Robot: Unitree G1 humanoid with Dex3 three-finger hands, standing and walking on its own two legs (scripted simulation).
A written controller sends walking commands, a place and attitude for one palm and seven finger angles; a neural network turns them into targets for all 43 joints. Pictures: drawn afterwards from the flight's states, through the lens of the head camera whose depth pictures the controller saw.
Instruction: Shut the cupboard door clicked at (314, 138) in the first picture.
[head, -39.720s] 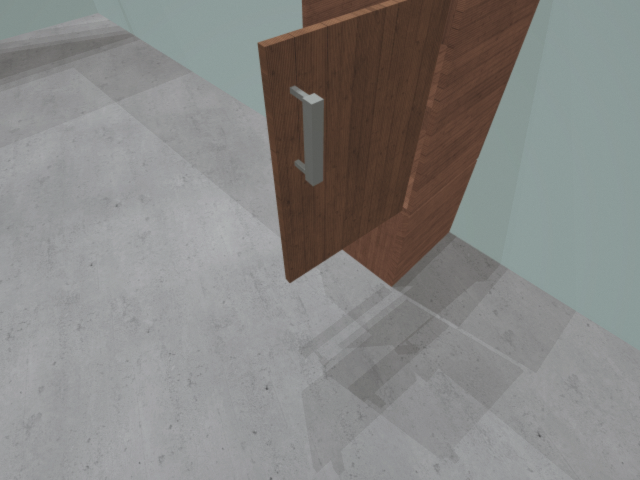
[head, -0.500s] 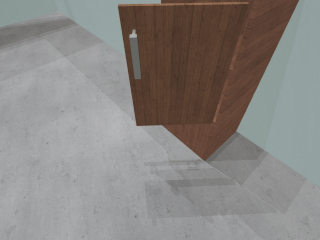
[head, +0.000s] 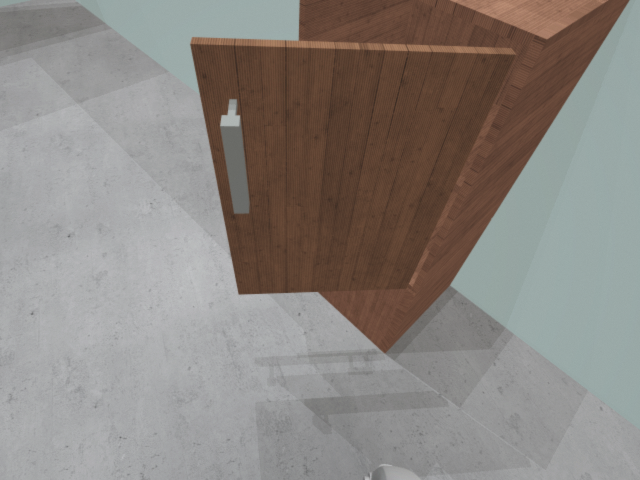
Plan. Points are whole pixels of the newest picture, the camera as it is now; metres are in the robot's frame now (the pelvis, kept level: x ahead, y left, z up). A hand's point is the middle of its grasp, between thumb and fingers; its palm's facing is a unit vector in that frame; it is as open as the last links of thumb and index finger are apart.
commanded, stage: come to a stop and stand still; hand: left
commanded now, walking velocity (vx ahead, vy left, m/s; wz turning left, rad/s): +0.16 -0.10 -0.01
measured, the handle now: (237, 159) +0.52 +0.16 +0.09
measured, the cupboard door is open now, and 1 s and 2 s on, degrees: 50 50 50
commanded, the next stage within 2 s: none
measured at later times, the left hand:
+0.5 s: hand (202, 474) +0.15 +0.17 -0.20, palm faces +0.08 -0.99 -0.15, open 7.4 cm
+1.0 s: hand out of the picture +0.04 +0.17 -0.18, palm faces +0.04 -0.98 -0.19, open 7.4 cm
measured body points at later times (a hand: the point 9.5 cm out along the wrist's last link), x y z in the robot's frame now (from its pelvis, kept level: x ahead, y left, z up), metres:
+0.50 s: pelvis +0.07 -0.01 -0.02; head +0.10 +0.03 +0.43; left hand +0.15 +0.22 -0.18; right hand +0.14 -0.27 -0.14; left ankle +0.08 +0.07 -0.74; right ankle +0.12 -0.18 -0.73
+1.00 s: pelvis +0.02 -0.02 +0.00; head +0.04 +0.00 +0.45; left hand +0.04 +0.22 -0.17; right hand +0.03 -0.26 -0.15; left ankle +0.08 +0.07 -0.74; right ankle -0.01 -0.16 -0.74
